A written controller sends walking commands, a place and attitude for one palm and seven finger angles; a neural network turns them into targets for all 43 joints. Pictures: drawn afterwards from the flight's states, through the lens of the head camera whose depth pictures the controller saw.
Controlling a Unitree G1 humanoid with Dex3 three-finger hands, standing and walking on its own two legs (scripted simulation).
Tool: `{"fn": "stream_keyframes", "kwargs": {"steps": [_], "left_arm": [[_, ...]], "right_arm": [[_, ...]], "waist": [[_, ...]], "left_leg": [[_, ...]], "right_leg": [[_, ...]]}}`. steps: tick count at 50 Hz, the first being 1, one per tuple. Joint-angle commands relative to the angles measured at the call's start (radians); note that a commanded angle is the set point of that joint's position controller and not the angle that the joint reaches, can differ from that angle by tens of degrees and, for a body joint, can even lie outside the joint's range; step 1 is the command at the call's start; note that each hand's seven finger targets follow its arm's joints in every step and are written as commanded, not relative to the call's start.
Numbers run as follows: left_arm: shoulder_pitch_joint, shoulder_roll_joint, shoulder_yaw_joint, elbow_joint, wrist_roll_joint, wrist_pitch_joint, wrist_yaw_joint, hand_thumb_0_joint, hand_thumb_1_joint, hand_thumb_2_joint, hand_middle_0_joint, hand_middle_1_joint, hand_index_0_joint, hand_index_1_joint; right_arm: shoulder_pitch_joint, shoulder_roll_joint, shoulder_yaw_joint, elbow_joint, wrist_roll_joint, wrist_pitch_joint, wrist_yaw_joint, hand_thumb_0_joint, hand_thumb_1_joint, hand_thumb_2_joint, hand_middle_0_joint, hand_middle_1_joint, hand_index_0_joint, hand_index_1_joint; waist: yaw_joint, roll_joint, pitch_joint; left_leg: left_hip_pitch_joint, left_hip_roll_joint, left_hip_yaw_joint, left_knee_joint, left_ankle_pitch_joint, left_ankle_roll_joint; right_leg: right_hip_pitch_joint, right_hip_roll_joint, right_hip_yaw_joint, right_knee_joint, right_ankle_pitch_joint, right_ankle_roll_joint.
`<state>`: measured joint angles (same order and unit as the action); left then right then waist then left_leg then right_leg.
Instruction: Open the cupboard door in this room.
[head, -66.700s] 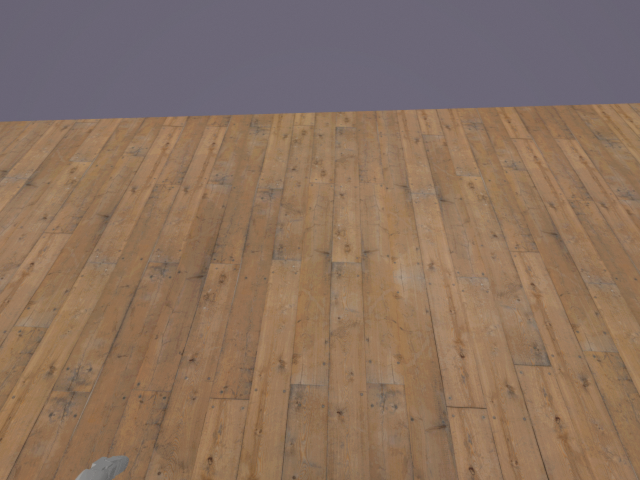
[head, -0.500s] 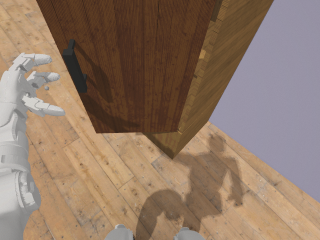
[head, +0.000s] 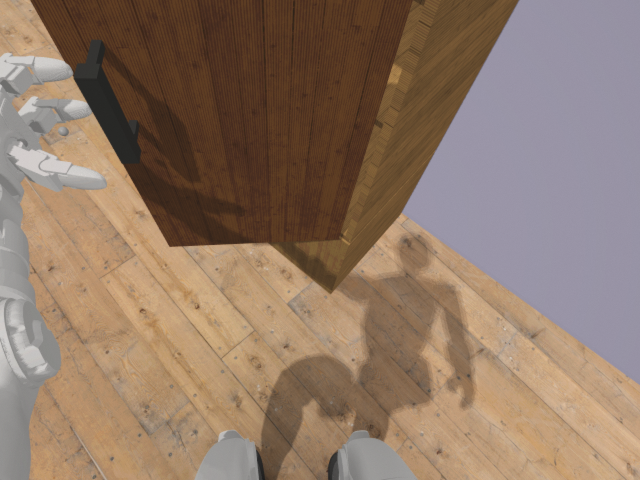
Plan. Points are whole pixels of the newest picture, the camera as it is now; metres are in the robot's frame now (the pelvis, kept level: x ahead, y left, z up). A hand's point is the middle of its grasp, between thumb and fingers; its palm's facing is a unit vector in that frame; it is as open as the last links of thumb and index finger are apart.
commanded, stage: move the hooked fingers beside the handle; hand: left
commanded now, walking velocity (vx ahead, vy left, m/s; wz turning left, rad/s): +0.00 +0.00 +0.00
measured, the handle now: (114, 106) +0.54 +0.20 +0.10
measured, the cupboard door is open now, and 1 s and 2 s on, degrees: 45 45 45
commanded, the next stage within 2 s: slide the fingers in behind the handle in 0.54 s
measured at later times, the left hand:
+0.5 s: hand (48, 147) +0.48 +0.26 +0.10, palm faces +0.03 -1.00 -0.01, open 14.0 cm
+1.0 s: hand (77, 139) +0.49 +0.24 +0.09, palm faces +0.02 -1.00 +0.00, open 14.0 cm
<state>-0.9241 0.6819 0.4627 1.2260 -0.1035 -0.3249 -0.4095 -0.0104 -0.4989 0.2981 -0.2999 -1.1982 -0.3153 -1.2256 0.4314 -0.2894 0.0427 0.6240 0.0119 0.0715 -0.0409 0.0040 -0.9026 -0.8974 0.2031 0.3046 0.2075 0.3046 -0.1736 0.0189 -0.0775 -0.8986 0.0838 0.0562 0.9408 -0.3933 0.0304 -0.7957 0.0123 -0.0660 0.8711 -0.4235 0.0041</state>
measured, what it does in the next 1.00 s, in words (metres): stands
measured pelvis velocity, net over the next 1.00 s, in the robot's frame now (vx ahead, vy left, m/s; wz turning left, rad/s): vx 0.00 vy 0.00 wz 0.00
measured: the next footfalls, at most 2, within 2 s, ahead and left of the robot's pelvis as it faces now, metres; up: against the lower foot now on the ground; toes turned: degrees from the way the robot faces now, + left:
none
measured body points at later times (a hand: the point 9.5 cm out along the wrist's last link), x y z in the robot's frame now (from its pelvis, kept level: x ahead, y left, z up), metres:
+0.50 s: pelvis +0.01 +0.00 +0.00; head +0.11 +0.02 +0.44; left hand +0.47 +0.31 +0.10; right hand +0.04 -0.27 -0.10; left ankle +0.02 +0.10 -0.68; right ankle -0.01 -0.13 -0.68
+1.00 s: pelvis +0.00 +0.00 +0.00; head +0.11 +0.03 +0.43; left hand +0.48 +0.29 +0.10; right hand +0.00 -0.26 -0.11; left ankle +0.02 +0.10 -0.68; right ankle -0.01 -0.13 -0.68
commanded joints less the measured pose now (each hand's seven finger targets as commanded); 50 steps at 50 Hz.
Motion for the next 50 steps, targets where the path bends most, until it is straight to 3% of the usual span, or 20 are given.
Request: {"fn": "stream_keyframes", "kwargs": {"steps": [1,2,4,7,8,10,15,16,19,23,27,31,33,34,39,41,42,45,47,50], "left_arm": [[-0.411,0.253,0.024,-0.256,-0.041,-0.070,-0.005,0.000,-0.500,0.300,-0.300,-1.200,-0.300,-1.200],[-0.414,0.291,0.052,-0.268,-0.040,-0.073,-0.002,0.000,-0.500,0.300,-0.300,-1.200,-0.300,-1.200],[-0.387,0.256,0.036,-0.289,-0.040,-0.075,-0.001,0.000,-0.500,0.300,-0.300,-1.200,-0.300,-1.200],[-0.315,0.284,0.070,-0.305,-0.046,-0.073,0.003,0.000,-0.500,0.300,-0.300,-1.200,-0.300,-1.200],[-0.320,0.243,0.038,-0.312,-0.049,-0.070,0.000,0.000,-0.500,0.300,-0.300,-1.200,-0.300,-1.200],[-0.314,0.262,0.057,-0.291,-0.056,-0.067,0.002,0.000,-0.500,0.300,-0.300,-1.200,-0.300,-1.200],[-0.288,0.217,0.030,-0.328,-0.068,-0.078,-0.003,0.000,-0.500,0.300,-0.300,-1.200,-0.300,-1.200],[-0.260,0.223,0.042,-0.309,-0.068,-0.076,-0.004,0.000,-0.500,0.300,-0.300,-1.200,-0.300,-1.200],[-0.280,0.211,0.023,-0.259,-0.070,-0.066,-0.010,0.000,-0.500,0.300,-0.300,-1.200,-0.300,-1.200],[-0.338,0.216,0.004,-0.272,-0.066,-0.078,-0.019,0.000,-0.500,0.300,-0.300,-1.200,-0.300,-1.200],[-0.348,0.244,0.030,-0.276,-0.073,-0.098,-0.027,0.000,-0.500,0.300,-0.300,-1.200,-0.300,-1.200],[-0.371,0.199,-0.012,-0.274,-0.073,-0.091,-0.032,0.000,-0.500,0.300,-0.300,-1.200,-0.300,-1.200],[-0.370,0.207,-0.008,-0.247,-0.073,-0.076,-0.026,0.000,-0.500,0.300,-0.300,-1.200,-0.300,-1.200],[-0.375,0.173,-0.036,-0.242,-0.073,-0.069,-0.025,0.000,-0.500,0.300,-0.300,-1.200,-0.300,-1.200],[-0.395,0.177,-0.020,-0.268,-0.066,-0.073,0.009,0.000,-0.500,0.300,-0.300,-1.200,-0.300,-1.200],[-0.391,0.211,0.010,-0.268,-0.059,-0.079,0.024,0.000,-0.500,0.300,-0.300,-1.200,-0.300,-1.200],[-0.400,0.180,-0.017,-0.262,-0.056,-0.077,0.028,0.000,-0.500,0.300,-0.300,-1.200,-0.300,-1.200],[-0.387,0.222,0.023,-0.277,-0.047,-0.085,0.048,0.000,-0.500,0.300,-0.300,-1.200,-0.300,-1.200],[-0.396,0.206,0.012,-0.293,-0.042,-0.089,0.055,0.000,-0.500,0.300,-0.300,-1.200,-0.300,-1.200],[-0.377,0.155,-0.015,-0.250,-0.048,-0.083,0.060,0.000,-0.500,0.300,-0.300,-1.200,-0.300,-1.200]], "right_arm": [[0.160,-0.191,-0.078,-0.052,-0.002,-0.006,-0.015,0.000,-0.900,-0.900,0.200,0.300,0.200,0.300],[0.163,-0.193,-0.080,-0.046,-0.003,-0.005,-0.015,0.000,-0.900,-0.900,0.200,0.300,0.200,0.300],[0.156,-0.184,-0.082,-0.049,-0.002,-0.004,-0.010,0.000,-0.900,-0.900,0.200,0.300,0.200,0.300],[0.152,-0.185,-0.085,-0.057,0.000,0.002,-0.008,0.000,-0.900,-0.900,0.200,0.300,0.200,0.300],[0.141,-0.178,-0.081,-0.061,0.002,0.003,-0.005,0.000,-0.900,-0.900,0.200,0.300,0.200,0.300],[0.141,-0.182,-0.082,-0.059,0.004,0.006,-0.009,0.000,-0.900,-0.900,0.200,0.300,0.200,0.300],[0.122,-0.176,-0.083,-0.071,0.007,0.007,-0.009,0.000,-0.900,-0.900,0.200,0.300,0.200,0.300],[0.120,-0.178,-0.084,-0.071,0.006,0.007,-0.008,0.000,-0.900,-0.900,0.200,0.300,0.200,0.300],[0.106,-0.181,-0.080,-0.071,0.010,0.007,-0.010,0.000,-0.900,-0.900,0.200,0.300,0.200,0.300],[0.094,-0.181,-0.075,-0.070,0.012,0.001,-0.019,0.000,-0.900,-0.900,0.200,0.300,0.200,0.300],[0.091,-0.185,-0.076,-0.063,0.011,-0.005,-0.022,0.000,-0.900,-0.900,0.200,0.300,0.200,0.300],[0.090,-0.184,-0.074,-0.055,0.010,-0.008,-0.022,0.000,-0.900,-0.900,0.200,0.300,0.200,0.300],[0.093,-0.186,-0.072,-0.053,0.010,-0.008,-0.023,0.000,-0.900,-0.900,0.200,0.300,0.200,0.300],[0.089,-0.185,-0.072,-0.055,0.011,-0.010,-0.022,0.000,-0.900,-0.900,0.200,0.300,0.200,0.300],[0.103,-0.184,-0.075,-0.053,0.004,-0.014,-0.018,0.000,-0.900,-0.900,0.200,0.300,0.200,0.300],[0.113,-0.187,-0.075,-0.052,0.003,-0.013,-0.017,0.000,-0.900,-0.900,0.200,0.300,0.200,0.300],[0.107,-0.181,-0.073,-0.052,0.003,-0.013,-0.014,0.000,-0.900,-0.900,0.200,0.300,0.200,0.300],[0.118,-0.183,-0.074,-0.057,-0.001,-0.013,-0.012,0.000,-0.900,-0.900,0.200,0.300,0.200,0.300],[0.120,-0.179,-0.076,-0.058,-0.001,-0.013,-0.009,0.000,-0.900,-0.900,0.200,0.300,0.200,0.300],[0.126,-0.177,-0.073,-0.056,-0.001,-0.012,-0.006,0.000,-0.900,-0.900,0.200,0.300,0.200,0.300]], "waist": [[0.006,0.171,-0.506],[0.011,0.167,-0.512],[0.018,0.177,-0.519],[0.037,0.161,-0.526],[0.031,0.174,-0.503],[0.028,0.133,-0.451],[0.031,0.149,-0.452],[0.039,0.130,-0.459],[0.020,0.077,-0.385],[0.008,0.109,-0.400],[0.016,0.136,-0.448],[0.011,0.166,-0.451],[0.009,0.130,-0.420],[0.000,0.136,-0.407],[0.008,0.147,-0.438],[0.014,0.130,-0.467],[0.007,0.144,-0.447],[0.024,0.152,-0.460],[0.020,0.149,-0.482],[0.006,0.114,-0.428]], "left_leg": [[0.534,-0.036,-0.105,-0.069,0.416,0.004],[0.525,-0.036,-0.106,-0.066,0.425,0.004],[0.544,-0.038,-0.102,-0.066,0.453,0.004],[0.545,-0.038,-0.098,-0.071,0.498,0.004],[0.538,-0.041,-0.091,-0.074,0.476,0.005],[0.510,-0.041,-0.090,-0.079,0.463,0.009],[0.541,-0.042,-0.086,-0.085,0.483,0.007],[0.541,-0.042,-0.089,-0.085,0.490,0.005],[0.470,-0.045,-0.082,-0.094,0.386,0.011],[0.467,-0.050,-0.079,-0.086,0.358,0.012],[0.500,-0.048,-0.091,-0.073,0.383,0.006],[0.530,-0.044,-0.103,-0.074,0.378,0.001],[0.493,-0.043,-0.108,-0.081,0.341,0.003],[0.491,-0.044,-0.105,-0.084,0.324,0.004],[0.505,-0.042,-0.113,-0.083,0.333,0.001],[0.510,-0.040,-0.116,-0.078,0.355,0.000],[0.499,-0.042,-0.112,-0.079,0.343,0.001],[0.494,-0.043,-0.111,-0.079,0.358,0.001],[0.508,-0.040,-0.113,-0.079,0.369,-0.002],[0.479,-0.042,-0.107,-0.081,0.339,0.003]], "right_leg": [[0.045,0.052,0.023,-0.090,0.315,-0.018],[0.061,0.051,0.024,-0.088,0.327,-0.018],[0.074,0.053,0.023,-0.091,0.353,-0.018],[0.114,0.054,0.023,-0.090,0.399,-0.019],[0.109,0.053,0.023,-0.095,0.391,-0.017],[0.114,0.055,0.021,-0.100,0.388,-0.019],[0.116,0.054,0.019,-0.100,0.402,-0.020],[0.121,0.053,0.020,-0.100,0.407,-0.019],[0.113,0.049,0.022,-0.112,0.353,-0.014],[0.105,0.044,0.033,-0.108,0.339,-0.013],[0.095,0.046,0.032,-0.097,0.337,-0.018],[0.053,0.047,0.024,-0.095,0.304,-0.020],[0.053,0.046,0.022,-0.100,0.279,-0.019],[0.042,0.045,0.021,-0.105,0.265,-0.018],[0.037,0.046,0.017,-0.099,0.256,-0.020],[0.045,0.049,0.016,-0.088,0.270,-0.020],[0.040,0.047,0.017,-0.093,0.264,-0.018],[0.062,0.050,0.016,-0.085,0.276,-0.024],[0.062,0.050,0.016,-0.085,0.284,-0.020],[0.052,0.055,0.014,-0.093,0.269,-0.020]]}}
